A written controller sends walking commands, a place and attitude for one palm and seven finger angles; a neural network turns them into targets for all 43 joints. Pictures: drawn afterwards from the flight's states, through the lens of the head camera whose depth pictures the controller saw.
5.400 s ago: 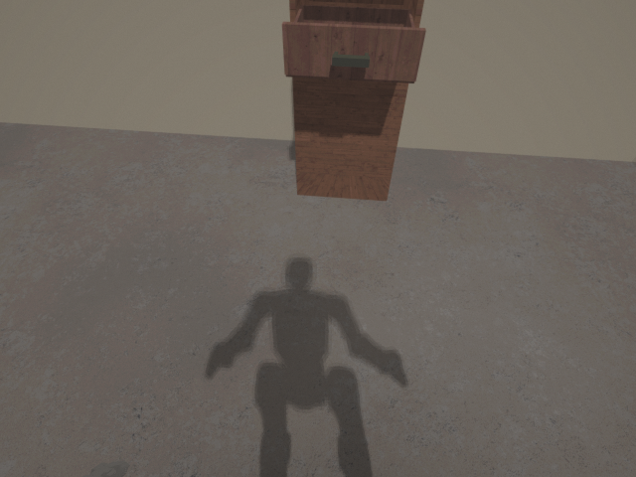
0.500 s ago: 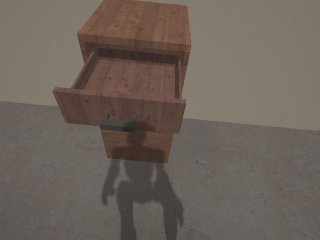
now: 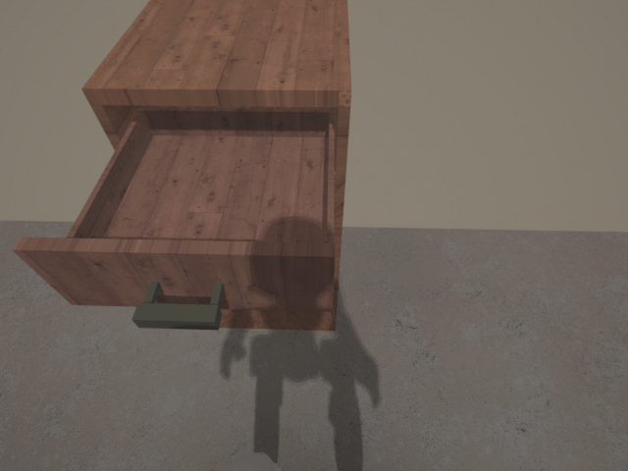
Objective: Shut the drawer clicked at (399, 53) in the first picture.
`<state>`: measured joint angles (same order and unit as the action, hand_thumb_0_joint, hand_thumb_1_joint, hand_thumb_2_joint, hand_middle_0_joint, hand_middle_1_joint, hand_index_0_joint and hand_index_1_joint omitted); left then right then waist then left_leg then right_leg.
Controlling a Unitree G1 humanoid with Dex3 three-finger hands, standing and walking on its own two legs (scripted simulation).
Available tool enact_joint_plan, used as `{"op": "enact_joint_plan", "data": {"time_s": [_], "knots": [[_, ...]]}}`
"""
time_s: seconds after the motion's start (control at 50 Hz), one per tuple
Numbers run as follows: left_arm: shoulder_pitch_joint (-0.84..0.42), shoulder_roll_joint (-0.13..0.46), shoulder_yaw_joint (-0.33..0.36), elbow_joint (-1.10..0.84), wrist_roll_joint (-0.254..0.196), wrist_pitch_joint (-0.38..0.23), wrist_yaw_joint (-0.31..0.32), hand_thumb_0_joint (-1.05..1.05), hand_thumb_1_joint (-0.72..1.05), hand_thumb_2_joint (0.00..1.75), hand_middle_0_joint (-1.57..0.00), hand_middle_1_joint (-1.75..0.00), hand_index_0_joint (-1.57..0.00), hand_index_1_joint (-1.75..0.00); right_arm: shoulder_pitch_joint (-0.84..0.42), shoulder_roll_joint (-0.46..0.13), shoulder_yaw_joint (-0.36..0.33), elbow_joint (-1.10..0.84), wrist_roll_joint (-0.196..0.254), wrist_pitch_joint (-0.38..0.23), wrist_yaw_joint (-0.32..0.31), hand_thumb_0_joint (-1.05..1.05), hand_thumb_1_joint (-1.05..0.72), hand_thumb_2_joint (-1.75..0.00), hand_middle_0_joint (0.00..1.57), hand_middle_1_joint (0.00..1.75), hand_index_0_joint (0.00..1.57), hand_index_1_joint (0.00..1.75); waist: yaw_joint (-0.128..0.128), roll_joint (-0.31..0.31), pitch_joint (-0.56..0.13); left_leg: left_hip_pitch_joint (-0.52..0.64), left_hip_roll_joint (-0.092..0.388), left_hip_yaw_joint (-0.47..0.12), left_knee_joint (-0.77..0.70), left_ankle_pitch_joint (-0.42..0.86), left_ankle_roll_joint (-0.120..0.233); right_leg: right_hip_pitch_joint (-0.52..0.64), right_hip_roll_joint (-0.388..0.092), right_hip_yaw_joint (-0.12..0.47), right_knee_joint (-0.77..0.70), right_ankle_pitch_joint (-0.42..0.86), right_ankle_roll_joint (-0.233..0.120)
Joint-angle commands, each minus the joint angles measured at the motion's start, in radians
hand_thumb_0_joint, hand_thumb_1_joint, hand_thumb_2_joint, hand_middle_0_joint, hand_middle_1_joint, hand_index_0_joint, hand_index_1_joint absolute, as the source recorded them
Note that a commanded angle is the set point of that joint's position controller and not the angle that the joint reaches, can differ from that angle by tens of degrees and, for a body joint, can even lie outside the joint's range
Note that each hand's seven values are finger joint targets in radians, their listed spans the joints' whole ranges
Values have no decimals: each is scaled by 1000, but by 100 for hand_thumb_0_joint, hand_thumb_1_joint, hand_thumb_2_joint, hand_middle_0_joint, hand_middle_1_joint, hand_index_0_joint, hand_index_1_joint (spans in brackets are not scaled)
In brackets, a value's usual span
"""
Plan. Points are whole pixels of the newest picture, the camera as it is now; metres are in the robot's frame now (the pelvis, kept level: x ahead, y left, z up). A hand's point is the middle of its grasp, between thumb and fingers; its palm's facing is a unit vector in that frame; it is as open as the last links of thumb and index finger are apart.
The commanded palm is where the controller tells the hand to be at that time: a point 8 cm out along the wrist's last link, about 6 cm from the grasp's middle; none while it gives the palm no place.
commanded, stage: come to a stop and stand still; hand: left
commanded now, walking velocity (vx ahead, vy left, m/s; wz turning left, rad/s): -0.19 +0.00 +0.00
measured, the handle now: (182, 302) +0.31 +0.19 +0.04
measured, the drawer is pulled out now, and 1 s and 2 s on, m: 0.30 0.30 0.30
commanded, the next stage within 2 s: none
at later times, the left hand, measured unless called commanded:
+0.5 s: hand out of the picture -0.04 +0.23 -0.17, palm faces +0.01 -0.98 -0.20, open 7.4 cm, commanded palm none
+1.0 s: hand out of the picture -0.09 +0.16 -0.16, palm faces +0.07 -0.98 -0.19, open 7.4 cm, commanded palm none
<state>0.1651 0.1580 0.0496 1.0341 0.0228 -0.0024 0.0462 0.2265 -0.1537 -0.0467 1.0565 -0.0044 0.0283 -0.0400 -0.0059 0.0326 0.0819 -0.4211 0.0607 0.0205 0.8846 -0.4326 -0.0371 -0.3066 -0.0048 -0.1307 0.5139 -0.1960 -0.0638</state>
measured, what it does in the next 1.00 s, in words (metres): steps on the spot: left foot, then right foot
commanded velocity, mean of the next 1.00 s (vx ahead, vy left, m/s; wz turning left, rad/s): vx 0.04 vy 0.01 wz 0.00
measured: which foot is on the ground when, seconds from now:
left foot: up 0.00-0.14, down 0.16-0.60, up 0.62-1.00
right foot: down 0.00-0.16, up 0.18-0.58, down 0.60-1.00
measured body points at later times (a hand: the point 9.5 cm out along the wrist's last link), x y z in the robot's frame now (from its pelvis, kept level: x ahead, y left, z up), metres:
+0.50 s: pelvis -0.04 +0.04 +0.01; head -0.02 +0.05 +0.46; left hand -0.04 +0.28 -0.15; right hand +0.03 -0.19 -0.13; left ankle +0.02 +0.14 -0.73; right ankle -0.12 -0.11 -0.69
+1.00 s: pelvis -0.03 +0.01 +0.01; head +0.00 +0.00 +0.46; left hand -0.09 +0.22 -0.14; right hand -0.02 -0.22 -0.16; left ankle -0.02 +0.15 -0.71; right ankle -0.12 -0.10 -0.73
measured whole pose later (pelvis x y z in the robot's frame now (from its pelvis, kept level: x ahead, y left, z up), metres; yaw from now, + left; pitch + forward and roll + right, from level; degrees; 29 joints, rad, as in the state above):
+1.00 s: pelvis -0.03 +0.01 +0.01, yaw -1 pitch +0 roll +1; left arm 0.36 0.08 0.02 1.13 0.03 -0.01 0.04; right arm 0.23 -0.19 -0.04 1.11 0.00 0.04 -0.02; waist 0.04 0.02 0.07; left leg -0.33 0.02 0.06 0.66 -0.33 -0.05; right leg -0.07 -0.04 -0.05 0.42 -0.36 0.00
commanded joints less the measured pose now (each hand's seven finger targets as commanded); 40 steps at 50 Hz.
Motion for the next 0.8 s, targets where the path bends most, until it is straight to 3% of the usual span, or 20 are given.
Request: {"op": "enact_joint_plan", "data": {"time_s": [0.0, 0.06, 0.1, 0.12, 0.14, 0.16, 0.18, 0.22, 0.28, 0.44, 0.5, 0.54, 0.56, 0.58, 0.6, 0.62, 0.64, 0.66, 0.7, 0.78], "knots": [[64, 171, 37, -55, 7, 3, 2, 0, 90, 90, -20, -30, -20, -30, 106, -36, -16, -33, -2, 10, 12, 0, -90, -90, 20, 30, 20, 30, 11, -180, -115, 76, -21, 7, -39, 1, -14, 58, -298, 228, -138, 568, -148], [59, 180, 41, -61, 7, 12, -1, 0, 90, 90, -20, -30, -20, -30, 69, -56, -22, -55, -1, 7, 12, 0, -90, -90, 20, 30, 20, 30, 9, -220, -128, 123, -35, 12, -158, 48, -12, 77, -279, 228, -108, 528, -126], [43, 179, 40, -64, 1, 19, -2, 0, 90, 90, -20, -30, -20, -30, 111, -64, -22, -45, -1, -5, 15, 0, -90, -90, 20, 30, 20, 30, -23, -194, -144, 261, -29, 18, -378, 231, -5, 25, -239, 201, -45, 360, -62], [59, 150, 33, -70, -6, 25, -5, 0, 90, 90, -20, -30, -20, -30, 121, -99, -25, -45, -4, -15, 15, 0, -90, -90, 20, 30, 20, 30, -26, -90, -166, 351, 36, -30, -467, 337, 15, -32, -179, 160, 27, 190, -10], [99, 95, 21, -80, -13, 31, -9, 0, 90, 90, -20, -30, -20, -30, 95, -177, -36, -71, -15, -26, 13, 0, -90, -90, 20, 30, 20, 30, -10, 172, -158, 340, 243, -266, -559, 550, 93, -124, -56, 74, 151, -132, 63], [89, 91, 17, -80, -13, 36, -5, 0, 90, 90, -20, -30, -20, -30, 35, -212, -36, -100, -19, -20, 8, 0, -90, -90, 20, 30, 20, 30, -8, 227, -106, 195, 347, -338, -617, 644, 187, -101, -10, 102, 319, -368, 82], [102, 97, 17, -74, -7, 43, -2, 0, 90, 90, -20, -30, -20, -30, -7, -197, -27, -109, -22, -26, 0, 0, -90, -90, 20, 30, 20, 30, 9, 174, -90, 124, 351, -315, -628, 619, 226, -62, -21, 166, 419, -374, 79], [130, 114, 26, -36, 0, 50, -9, 0, 90, 90, -20, -30, -20, -30, -75, -161, -12, -113, -21, -31, -14, 0, -90, -90, 20, 30, 20, 30, 35, 141, -55, 132, 252, -212, -623, 529, 195, -94, -13, 204, 510, -266, 83], [170, 111, 23, -3, -1, 43, -23, 0, 90, 90, -20, -30, -20, -30, -74, -150, -5, -105, -15, -36, -14, 0, -90, -90, 20, 30, 20, 30, 32, 71, -77, 215, 207, -144, -625, 448, 174, -126, -13, 183, 530, -191, 101], [125, 68, 1, -5, -1, 44, -30, 0, 90, 90, -20, -30, -20, -30, 40, -177, -30, -42, -20, -26, -4, 0, -90, -90, 20, 30, 20, 30, -39, 143, -86, 302, 220, -222, -691, 144, 176, -45, -35, 118, 217, -291, 100], [198, 48, -6, 30, -7, 32, -30, 0, 90, 90, -20, -30, -20, -30, 39, -177, -35, -25, -22, -25, 5, 0, -90, -90, 20, 30, 20, 30, -12, 147, -111, 264, 180, -206, -700, 52, 146, 75, -9, 77, 25, -245, 79], [289, 57, -5, 71, -4, 20, -29, 0, 90, 90, -20, -30, -20, -30, 26, -156, -36, -17, -15, -18, 9, 0, -90, -90, 20, 30, 20, 30, 24, 81, -104, 174, 105, -118, -646, -25, 79, 236, -8, 50, -198, -109, 68], [306, 93, 0, 79, 2, 14, -23, 0, 90, 90, -20, -30, -20, -30, 25, -110, -29, -16, -7, -16, 12, 0, -90, -90, 20, 30, 20, 30, 30, -16, -80, 80, 42, -48, -535, -26, 36, 277, -93, 161, -274, -170, 41], [289, 154, 6, 71, 4, 8, -20, 0, 90, 90, -20, -30, -20, -30, 0, -51, -11, -31, -1, -15, 18, 0, -90, -90, 20, 30, 20, 30, 35, -199, -17, -3, -35, 29, -381, -8, 4, 211, -239, 354, -394, -367, -14], [229, 187, 10, 38, 1, 9, -17, 0, 90, 90, -20, -30, -20, -30, -38, -63, -9, -54, -10, -11, 27, 0, -90, -90, 20, 30, 20, 30, 41, -247, 65, -38, -25, 29, -295, -18, 3, 71, -336, 442, -473, -518, -63], [178, 181, 7, 19, 1, 1, -16, 0, 90, 90, -20, -30, -20, -30, -44, -86, -16, -54, -16, -12, 36, 0, -90, -90, 20, 30, 20, 30, 30, -192, 65, -12, -14, 7, -223, 11, 10, 8, -342, 446, -473, -505, -76], [170, 154, 5, 24, -3, -16, -15, 0, 90, 90, -20, -30, -20, -30, -44, -84, -14, -38, -22, -13, 37, 0, -90, -90, 20, 30, 20, 30, 30, -248, 121, -46, -6, -13, -196, 89, 16, 17, -297, 423, -455, -344, -63], [174, 128, -3, 35, -5, -24, -16, 0, 90, 90, -20, -30, -20, -30, -10, -86, -11, -19, -21, -18, 36, 0, -90, -90, 20, 30, 20, 30, 17, -213, 123, -53, -6, -10, -174, 115, 15, 71, -282, 374, -417, -205, -63], [204, 113, -8, 39, -5, -32, -16, 0, 90, 90, -20, -30, -20, -30, 32, -81, -10, 1, -17, -24, 38, 0, -90, -90, 20, 30, 20, 30, 17, -156, 111, -78, -10, 9, -125, 119, 5, 147, -273, 299, -345, 64, -60], [275, 109, -7, 65, -7, -38, -7, 0, 90, 90, -20, -30, -20, -30, 37, -84, -6, 2, -10, -19, 32, 0, -90, -90, 20, 30, 20, 30, 40, -163, 28, -106, -16, 18, -63, 117, -14, 294, -282, 236, -242, 489, -55]]}}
